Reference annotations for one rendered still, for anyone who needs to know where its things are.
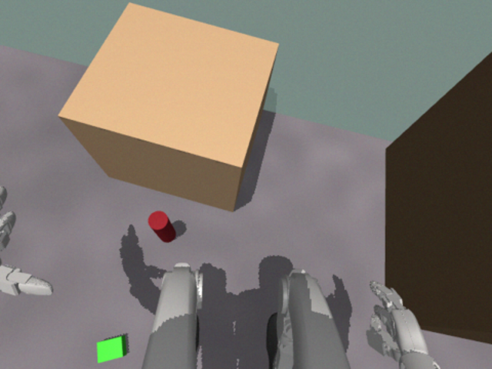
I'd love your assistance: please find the left robot hand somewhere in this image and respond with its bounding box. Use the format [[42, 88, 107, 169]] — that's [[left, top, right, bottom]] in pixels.
[[0, 186, 53, 296]]

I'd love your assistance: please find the right robot arm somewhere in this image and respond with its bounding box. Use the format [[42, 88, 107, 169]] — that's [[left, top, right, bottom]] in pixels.
[[399, 352, 440, 369]]

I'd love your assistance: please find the right robot hand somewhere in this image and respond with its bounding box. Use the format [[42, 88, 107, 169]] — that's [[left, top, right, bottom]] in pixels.
[[366, 281, 429, 363]]

